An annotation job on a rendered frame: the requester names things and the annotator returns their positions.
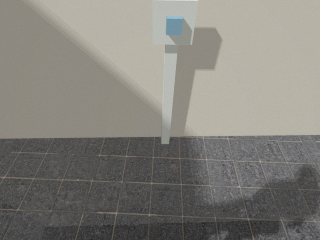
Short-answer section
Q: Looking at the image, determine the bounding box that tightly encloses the panel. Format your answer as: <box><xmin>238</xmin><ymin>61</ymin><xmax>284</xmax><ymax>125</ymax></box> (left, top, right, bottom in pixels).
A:
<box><xmin>152</xmin><ymin>0</ymin><xmax>198</xmax><ymax>144</ymax></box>

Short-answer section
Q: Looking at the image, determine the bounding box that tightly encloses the button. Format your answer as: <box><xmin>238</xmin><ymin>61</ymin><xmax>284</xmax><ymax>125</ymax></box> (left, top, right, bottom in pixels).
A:
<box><xmin>166</xmin><ymin>16</ymin><xmax>183</xmax><ymax>35</ymax></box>

